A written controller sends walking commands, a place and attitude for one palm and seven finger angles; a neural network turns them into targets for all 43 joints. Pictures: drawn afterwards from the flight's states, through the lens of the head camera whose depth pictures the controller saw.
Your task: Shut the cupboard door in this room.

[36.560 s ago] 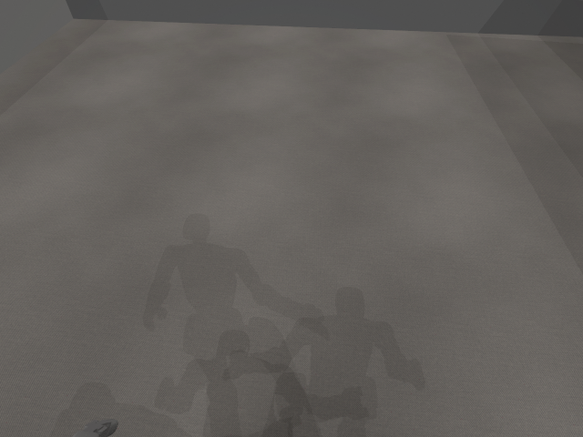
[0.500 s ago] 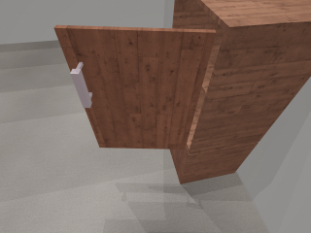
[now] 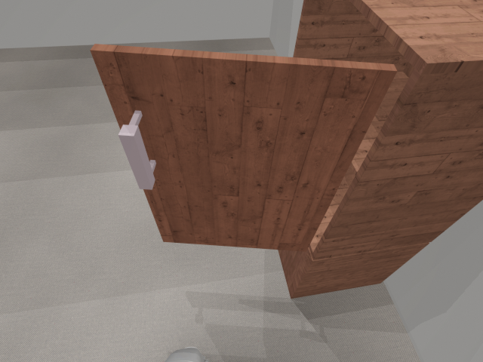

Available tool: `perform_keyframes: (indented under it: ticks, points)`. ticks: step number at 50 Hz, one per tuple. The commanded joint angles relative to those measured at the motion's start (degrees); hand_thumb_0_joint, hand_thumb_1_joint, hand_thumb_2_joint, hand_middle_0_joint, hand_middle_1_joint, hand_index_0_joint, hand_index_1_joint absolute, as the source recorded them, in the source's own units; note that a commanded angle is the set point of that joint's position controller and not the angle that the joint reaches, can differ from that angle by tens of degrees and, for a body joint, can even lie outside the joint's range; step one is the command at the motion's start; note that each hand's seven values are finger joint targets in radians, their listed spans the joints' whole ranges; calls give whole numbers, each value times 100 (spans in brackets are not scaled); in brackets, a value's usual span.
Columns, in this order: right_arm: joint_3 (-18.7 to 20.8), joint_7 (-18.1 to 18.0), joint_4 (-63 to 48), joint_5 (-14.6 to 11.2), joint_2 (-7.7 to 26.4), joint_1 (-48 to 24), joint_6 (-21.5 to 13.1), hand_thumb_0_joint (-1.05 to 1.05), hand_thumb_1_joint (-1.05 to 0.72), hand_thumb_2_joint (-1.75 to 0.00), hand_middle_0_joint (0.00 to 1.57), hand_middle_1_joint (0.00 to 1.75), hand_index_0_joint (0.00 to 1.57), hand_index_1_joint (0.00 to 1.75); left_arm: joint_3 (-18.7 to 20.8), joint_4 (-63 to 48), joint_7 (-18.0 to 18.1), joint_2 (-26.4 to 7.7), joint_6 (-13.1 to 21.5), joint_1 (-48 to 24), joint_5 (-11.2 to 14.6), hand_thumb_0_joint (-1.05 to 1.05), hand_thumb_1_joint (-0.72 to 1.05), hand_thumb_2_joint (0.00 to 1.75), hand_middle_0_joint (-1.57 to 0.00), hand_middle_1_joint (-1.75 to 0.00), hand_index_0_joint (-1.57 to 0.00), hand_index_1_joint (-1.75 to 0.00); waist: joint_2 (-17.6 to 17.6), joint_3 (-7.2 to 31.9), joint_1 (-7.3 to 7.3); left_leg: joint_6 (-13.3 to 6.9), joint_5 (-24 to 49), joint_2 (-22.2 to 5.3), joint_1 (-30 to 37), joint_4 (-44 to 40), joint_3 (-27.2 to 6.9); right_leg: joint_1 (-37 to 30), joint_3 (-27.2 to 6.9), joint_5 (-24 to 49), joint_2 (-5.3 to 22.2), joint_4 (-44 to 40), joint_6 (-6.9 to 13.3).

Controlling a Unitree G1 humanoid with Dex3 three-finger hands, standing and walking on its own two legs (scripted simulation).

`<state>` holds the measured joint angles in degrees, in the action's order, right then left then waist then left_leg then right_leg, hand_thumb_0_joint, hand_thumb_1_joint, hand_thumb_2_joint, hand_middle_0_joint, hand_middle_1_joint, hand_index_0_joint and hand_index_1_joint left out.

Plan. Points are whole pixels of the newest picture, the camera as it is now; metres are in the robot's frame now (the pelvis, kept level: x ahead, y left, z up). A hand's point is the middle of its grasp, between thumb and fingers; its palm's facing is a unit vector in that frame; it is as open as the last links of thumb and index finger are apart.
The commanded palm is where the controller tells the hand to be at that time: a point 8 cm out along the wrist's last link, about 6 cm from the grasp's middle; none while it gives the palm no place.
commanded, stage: come to a stop and stand still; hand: left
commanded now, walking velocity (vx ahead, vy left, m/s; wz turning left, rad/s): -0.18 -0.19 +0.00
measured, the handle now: (142, 151) +0.43 +0.22 +0.09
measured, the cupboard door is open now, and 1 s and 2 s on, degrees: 77 77 77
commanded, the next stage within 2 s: look again from close up in 1.10 s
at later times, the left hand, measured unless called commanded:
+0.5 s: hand out of the picture +0.02 +0.16 -0.16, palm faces +0.03 -0.98 -0.22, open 7.3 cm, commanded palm none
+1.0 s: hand out of the picture -0.03 +0.19 -0.16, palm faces +0.00 -0.98 -0.22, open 7.3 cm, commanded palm none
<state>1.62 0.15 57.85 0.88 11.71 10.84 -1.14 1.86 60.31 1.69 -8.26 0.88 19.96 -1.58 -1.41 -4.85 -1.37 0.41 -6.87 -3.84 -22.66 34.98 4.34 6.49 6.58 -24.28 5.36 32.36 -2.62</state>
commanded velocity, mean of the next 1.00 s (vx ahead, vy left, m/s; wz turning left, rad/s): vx -0.02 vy -0.02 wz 0.00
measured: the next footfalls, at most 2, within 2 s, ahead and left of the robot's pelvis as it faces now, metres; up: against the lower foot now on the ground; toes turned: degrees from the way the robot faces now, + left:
right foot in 0.28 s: +0.02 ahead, -0.11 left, +0.00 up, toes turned -4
left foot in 0.52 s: +0.02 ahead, +0.10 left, +0.00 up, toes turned +2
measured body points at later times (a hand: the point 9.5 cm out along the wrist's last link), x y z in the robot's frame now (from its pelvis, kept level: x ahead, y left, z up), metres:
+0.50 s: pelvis -0.01 -0.02 +0.01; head +0.01 -0.02 +0.46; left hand +0.02 +0.21 -0.14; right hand +0.04 -0.25 -0.15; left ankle -0.02 +0.10 -0.72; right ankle -0.02 -0.10 -0.73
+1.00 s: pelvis -0.04 +0.02 +0.01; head -0.04 +0.01 +0.46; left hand -0.03 +0.25 -0.14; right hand -0.05 -0.20 -0.15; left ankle -0.02 +0.10 -0.73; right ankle -0.02 -0.10 -0.73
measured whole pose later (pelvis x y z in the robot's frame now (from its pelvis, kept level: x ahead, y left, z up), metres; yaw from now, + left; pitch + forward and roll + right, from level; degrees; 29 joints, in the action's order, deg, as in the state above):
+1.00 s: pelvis -0.04 +0.02 +0.01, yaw -1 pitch -1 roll +0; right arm -0.6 -0.8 60.3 1.0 8.5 18.7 -0.2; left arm -0.5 60.8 2.0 -9.1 0.3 17.7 -1.0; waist 1.0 -1.0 0.4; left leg -3.3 -13.0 2.1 -12.8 26.8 4.0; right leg 13.7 3.7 -13.0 2.2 28.0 0.1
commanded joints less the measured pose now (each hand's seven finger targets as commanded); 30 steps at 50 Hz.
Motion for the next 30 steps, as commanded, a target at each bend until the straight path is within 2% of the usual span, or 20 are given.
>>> perform_keyframes:
  ticks: [1,2,3,5,6,9,11,12,13,14,15,16,18,19,22,25,26,27,28,30]
  points:
    - [147,-112,-66,23,977,1024,-21,0,-90,-90,20,30,20,30,104,-278,107,-534,-103,605,85,0,90,90,-20,-30,-20,-30,1476,1030,213,-1085,3545,-1717,1655,-1338,-1719,972,-154,-1360,-329,1750,214]
    - [178,-195,-148,23,1183,668,-45,0,-90,-90,20,30,20,30,108,-321,117,-625,-135,507,90,0,90,90,-20,-30,-20,-30,1684,874,130,-1330,3332,-1877,1383,-1511,-2041,1162,-431,-1449,-297,2136,285]
    - [179,-226,-177,41,1109,375,-26,0,-90,-90,20,30,20,30,124,-273,115,-736,-157,328,80,0,90,90,-20,-30,-20,-30,1742,883,129,-1323,2897,-1803,1239,-1546,-1912,1152,-609,-1234,-200,2281,319]
    - [142,-234,-242,69,745,120,48,0,-90,-90,20,30,20,30,67,-270,54,-528,-195,139,71,0,90,90,-20,-30,-20,-30,1300,739,135,-1215,2682,-1529,1218,-1420,-1417,1391,-525,-903,-157,2133,255]
    - [181,-238,-281,73,798,67,92,0,-90,-90,20,30,20,30,72,-309,21,-489,-235,140,72,0,90,90,-20,-30,-20,-30,1316,763,121,-1186,2502,-1511,1150,-1414,-1247,1378,-458,-824,-183,2016,235]
    - [280,-247,-347,84,898,18,150,0,-90,-90,20,30,20,30,96,-448,-16,-485,-280,181,51,0,90,90,-20,-30,-20,-30,1105,1026,120,-1165,2234,-1521,1126,-1371,-1181,1210,-380,-530,-301,1529,263]
    - [301,-219,-419,71,841,-103,192,0,-90,-90,20,30,20,30,119,-484,-21,-457,-252,355,39,0,90,90,-20,-30,-20,-30,992,1064,-4,-970,1396,-1302,718,-1249,-991,664,-293,134,-361,655,279]
    - [289,-206,-462,59,714,-210,207,0,-90,-90,20,30,20,30,128,-447,-14,-466,-200,605,17,0,90,90,-20,-30,-20,-30,706,957,-155,-769,725,-1093,363,-976,-843,258,-304,759,-349,-166,260]
    - [253,-158,-512,8,456,-173,228,0,-90,-90,20,30,20,30,149,-474,5,-664,-154,656,-33,0,90,90,-20,-30,-20,-30,-96,850,-164,-442,-508,-572,13,-525,-555,179,-849,1060,13,-1103,287]
    - [188,-102,-620,-39,83,-134,284,0,-90,-90,20,30,20,30,172,-600,15,-1085,-113,331,-71,0,90,90,-20,-30,-20,-30,-1360,506,6,-38,-1695,103,-358,67,-12,634,-1983,932,1007,-1686,618]
    - [185,-63,-650,-15,120,-258,316,0,-90,-90,20,30,20,30,145,-755,3,-1207,-91,-9,-40,0,90,90,-20,-30,-20,-30,-1180,420,-20,-6,-2040,258,-84,756,-189,1317,-2202,749,1408,-1922,1126]
    - [190,-50,-606,12,82,-372,352,0,-90,-90,20,30,20,30,150,-823,14,-1144,-54,-232,-47,0,90,90,-20,-30,-20,-30,-1212,223,4,-50,-2086,242,-114,1240,-377,1551,-2150,1064,1248,-1873,1203]
    - [154,-54,-363,10,20,-58,340,0,-90,-90,20,30,20,30,76,-798,34,-909,-11,-497,-26,0,90,90,-20,-30,-20,-30,-944,161,205,-21,-1762,245,-58,1582,-367,1282,-1536,2279,900,-1538,1203]
    - [135,-56,-286,-5,-6,70,306,0,-90,-90,20,30,20,30,76,-782,26,-902,7,-478,-20,0,90,90,-20,-30,-20,-30,-839,281,210,17,-1718,267,2,1484,-300,1010,-1294,2844,784,-1344,1202]
    - [67,-93,-171,-30,-91,51,219,0,-90,-90,20,30,20,30,80,-601,36,-908,29,-122,6,0,90,90,-20,-30,-20,-30,-666,495,26,104,-1590,304,224,302,-117,238,-1144,3692,682,-1030,1233]
    - [-10,-156,98,-23,-80,449,117,0,-90,-90,20,30,20,30,63,-454,50,-789,22,-189,89,0,90,90,-20,-30,-20,-30,-340,577,159,26,-305,130,1321,-1420,-323,444,-1101,3049,433,-750,851]
    - [-20,-179,173,1,77,474,50,0,-90,-90,20,30,20,30,38,-416,31,-665,15,-155,115,0,90,90,-20,-30,-20,-30,176,619,75,-108,699,-230,1545,-1478,-617,522,-937,2699,198,-706,617]
    - [-10,-185,194,8,183,437,37,0,-90,-90,20,30,20,30,32,-428,23,-567,0,-96,87,0,90,90,-20,-30,-20,-30,361,581,-22,-219,1112,-486,1466,-1350,-768,468,-841,2137,72,-807,488]
    - [-64,-198,288,9,141,293,-8,0,-90,-90,20,30,20,30,10,-273,26,-555,-19,-173,114,0,90,90,-20,-30,-20,-30,1059,596,-48,-312,1317,-470,1278,-1499,-887,237,-738,1881,35,-825,405]
    - [-111,-222,341,-9,112,264,-11,0,-90,-90,20,30,20,30,-13,-115,8,-613,-22,-182,123,0,90,90,-20,-30,-20,-30,893,437,-65,-310,790,-409,1031,-1660,-877,1,-743,1704,26,-1019,400]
